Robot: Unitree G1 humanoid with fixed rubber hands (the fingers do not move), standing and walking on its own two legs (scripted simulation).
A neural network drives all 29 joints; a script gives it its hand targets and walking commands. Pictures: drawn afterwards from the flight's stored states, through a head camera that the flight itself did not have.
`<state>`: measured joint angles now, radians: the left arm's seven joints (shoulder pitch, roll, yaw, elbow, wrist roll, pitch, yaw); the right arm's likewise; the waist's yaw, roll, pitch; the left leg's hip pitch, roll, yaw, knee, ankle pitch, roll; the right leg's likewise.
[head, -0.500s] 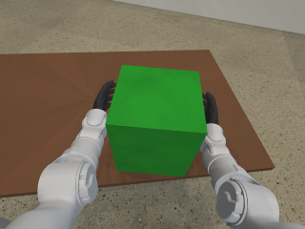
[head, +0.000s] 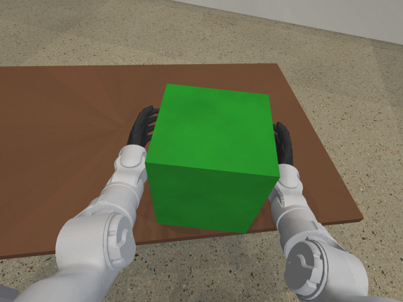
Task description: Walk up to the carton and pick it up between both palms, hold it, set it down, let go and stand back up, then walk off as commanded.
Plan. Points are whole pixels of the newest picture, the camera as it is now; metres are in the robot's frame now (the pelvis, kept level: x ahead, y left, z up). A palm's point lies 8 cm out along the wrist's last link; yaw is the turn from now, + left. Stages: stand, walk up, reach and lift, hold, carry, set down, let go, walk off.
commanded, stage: reach and lift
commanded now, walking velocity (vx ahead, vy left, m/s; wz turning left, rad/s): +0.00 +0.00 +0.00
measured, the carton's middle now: (208, 163) +0.41 -0.02 +0.03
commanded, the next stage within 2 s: none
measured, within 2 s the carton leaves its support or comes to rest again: leaves its support in 0.54 s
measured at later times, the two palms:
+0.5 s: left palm (138, 143) +0.43 +0.13 +0.07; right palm (283, 163) +0.38 -0.17 +0.06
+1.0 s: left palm (137, 151) +0.41 +0.13 +0.08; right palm (287, 173) +0.35 -0.17 +0.07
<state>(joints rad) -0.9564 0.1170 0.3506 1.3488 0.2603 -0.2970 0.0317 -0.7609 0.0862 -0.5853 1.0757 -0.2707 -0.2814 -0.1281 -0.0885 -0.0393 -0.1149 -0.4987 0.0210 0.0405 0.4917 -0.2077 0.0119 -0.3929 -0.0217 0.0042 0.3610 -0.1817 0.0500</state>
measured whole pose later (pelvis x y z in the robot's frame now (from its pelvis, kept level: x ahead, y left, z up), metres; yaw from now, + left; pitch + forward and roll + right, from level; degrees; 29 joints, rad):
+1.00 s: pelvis -0.03 +0.00 +0.00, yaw +0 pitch +10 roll -2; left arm -0.94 0.11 0.29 1.35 0.17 -0.30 0.05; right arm -0.72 0.09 -0.56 1.07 -0.27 -0.33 -0.14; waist -0.09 -0.03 -0.12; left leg -0.50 0.02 0.04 0.48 -0.17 0.01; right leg -0.39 -0.02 0.00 0.35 -0.14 0.05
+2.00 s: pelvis -0.04 +0.00 +0.00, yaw +0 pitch +6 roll -2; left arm -0.90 0.08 0.13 0.81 0.12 0.42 0.13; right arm -0.73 -0.07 -0.17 0.78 0.09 0.27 -0.17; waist -0.04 0.01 -0.24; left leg -0.43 0.02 0.04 0.47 -0.15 0.01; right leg -0.34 -0.02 0.00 0.36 -0.14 0.05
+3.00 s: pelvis -0.04 +0.00 +0.00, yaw +0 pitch +4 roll -2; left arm -0.90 0.06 0.18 0.62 0.14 0.63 0.13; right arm -0.77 -0.09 -0.15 0.69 0.14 0.42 -0.17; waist -0.02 0.01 -0.23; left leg -0.39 0.02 0.04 0.46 -0.15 0.02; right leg -0.30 -0.02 0.00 0.36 -0.14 0.05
